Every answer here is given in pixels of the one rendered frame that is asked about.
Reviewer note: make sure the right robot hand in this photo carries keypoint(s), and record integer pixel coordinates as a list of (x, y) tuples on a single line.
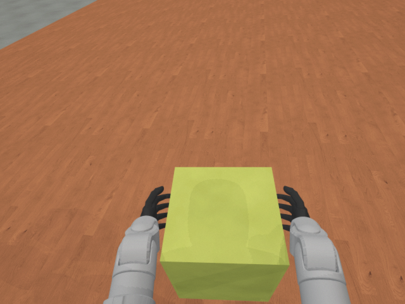
[(297, 208)]

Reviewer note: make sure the right robot forearm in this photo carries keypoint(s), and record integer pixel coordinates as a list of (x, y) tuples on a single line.
[(319, 271)]

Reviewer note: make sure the left robot forearm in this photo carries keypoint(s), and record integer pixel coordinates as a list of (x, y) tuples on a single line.
[(135, 265)]

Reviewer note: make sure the left robot hand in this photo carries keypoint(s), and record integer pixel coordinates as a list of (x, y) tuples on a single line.
[(151, 208)]

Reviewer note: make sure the carton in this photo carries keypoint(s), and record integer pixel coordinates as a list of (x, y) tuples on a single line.
[(224, 238)]

